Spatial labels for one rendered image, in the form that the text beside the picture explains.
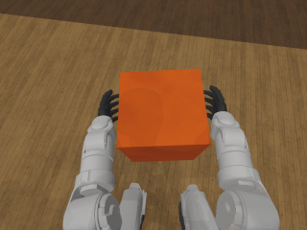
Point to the carton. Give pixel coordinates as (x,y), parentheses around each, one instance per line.
(162,115)

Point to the left robot hand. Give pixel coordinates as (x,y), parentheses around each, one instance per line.
(105,105)

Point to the right robot hand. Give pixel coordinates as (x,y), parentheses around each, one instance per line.
(218,103)

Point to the robot thigh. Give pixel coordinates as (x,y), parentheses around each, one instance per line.
(132,207)
(195,208)

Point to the robot left thigh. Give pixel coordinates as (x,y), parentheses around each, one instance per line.
(132,207)

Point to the left robot upper arm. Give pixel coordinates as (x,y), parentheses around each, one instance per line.
(93,212)

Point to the right robot upper arm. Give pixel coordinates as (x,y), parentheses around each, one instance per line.
(240,210)

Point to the robot right forearm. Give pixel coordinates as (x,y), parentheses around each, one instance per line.
(234,160)

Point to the robot left forearm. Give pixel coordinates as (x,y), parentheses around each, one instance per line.
(96,172)

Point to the robot right thigh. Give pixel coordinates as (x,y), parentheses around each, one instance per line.
(195,208)

